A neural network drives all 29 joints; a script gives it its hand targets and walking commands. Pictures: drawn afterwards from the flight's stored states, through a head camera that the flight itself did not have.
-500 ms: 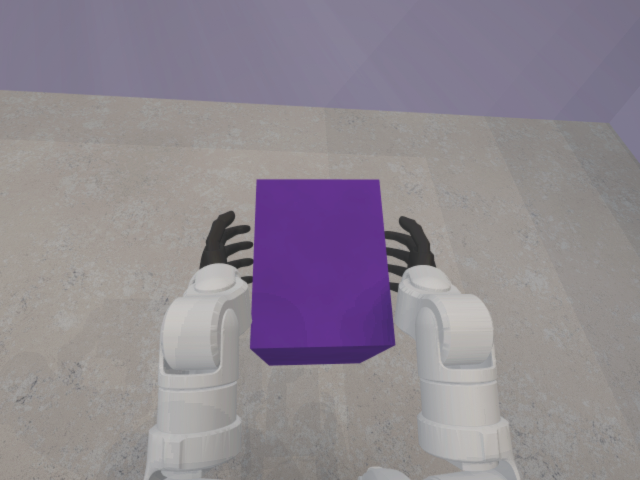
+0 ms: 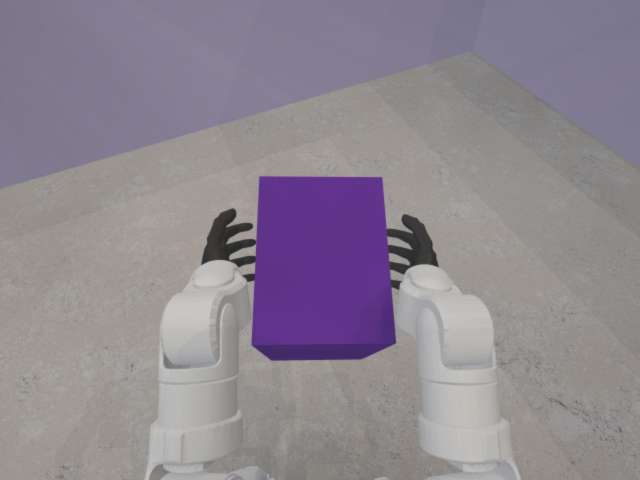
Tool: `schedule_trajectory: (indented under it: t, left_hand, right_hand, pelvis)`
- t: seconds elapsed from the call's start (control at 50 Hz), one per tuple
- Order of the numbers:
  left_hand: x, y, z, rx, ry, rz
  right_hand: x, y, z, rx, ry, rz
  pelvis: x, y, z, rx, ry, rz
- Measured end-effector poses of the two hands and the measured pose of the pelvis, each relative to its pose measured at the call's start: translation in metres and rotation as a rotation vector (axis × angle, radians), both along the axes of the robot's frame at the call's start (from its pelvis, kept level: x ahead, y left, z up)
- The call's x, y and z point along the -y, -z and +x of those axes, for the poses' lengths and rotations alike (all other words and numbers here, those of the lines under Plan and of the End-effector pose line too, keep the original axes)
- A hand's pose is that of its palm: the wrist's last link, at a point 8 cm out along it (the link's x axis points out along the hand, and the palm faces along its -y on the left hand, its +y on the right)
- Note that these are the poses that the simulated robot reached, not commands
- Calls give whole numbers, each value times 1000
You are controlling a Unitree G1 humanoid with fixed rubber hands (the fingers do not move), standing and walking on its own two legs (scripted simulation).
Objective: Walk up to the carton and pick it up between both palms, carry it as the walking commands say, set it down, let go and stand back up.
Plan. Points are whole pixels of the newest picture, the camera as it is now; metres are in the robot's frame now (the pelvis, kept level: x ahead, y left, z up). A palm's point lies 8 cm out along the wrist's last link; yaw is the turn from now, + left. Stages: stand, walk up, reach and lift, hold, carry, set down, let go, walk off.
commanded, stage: carry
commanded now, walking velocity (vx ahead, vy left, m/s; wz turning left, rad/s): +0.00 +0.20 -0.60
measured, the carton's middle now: (318, 282) +0.37 +0.01 +0.01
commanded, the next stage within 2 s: none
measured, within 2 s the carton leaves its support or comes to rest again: neither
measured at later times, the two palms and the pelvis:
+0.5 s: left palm (158, 294) +0.32 +0.19 +0.09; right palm (352, 316) +0.28 -0.03 +0.10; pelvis -0.03 +0.13 -0.01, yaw -13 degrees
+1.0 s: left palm (223, 303) +0.29 +0.10 +0.11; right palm (419, 424) +0.17 -0.09 +0.08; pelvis -0.04 +0.18 +0.00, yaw -31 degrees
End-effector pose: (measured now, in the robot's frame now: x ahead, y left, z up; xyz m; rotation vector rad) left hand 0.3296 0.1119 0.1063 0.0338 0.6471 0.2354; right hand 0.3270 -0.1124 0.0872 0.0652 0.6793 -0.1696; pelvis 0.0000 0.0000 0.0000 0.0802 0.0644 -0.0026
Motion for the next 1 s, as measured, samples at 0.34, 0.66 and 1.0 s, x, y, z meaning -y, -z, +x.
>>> schedule_trajectory:
  t: [0.34,0.66,1.0]
  left_hand:
    - [-92,23,-17,-41,64,-120]
    - [-33,24,-25,-27,297,-46]
    - [8,0,-38,-26,552,26]
  right_hand:
    - [-94,-11,-32,-50,53,-156]
    - [-45,7,-89,-43,291,-90]
    - [-26,3,-152,-38,538,2]
  pelvis:
    - [-102,2,-19,-12,98,-152]
    - [-130,15,-41,-22,325,-63]
    - [-178,-3,-43,6,546,7]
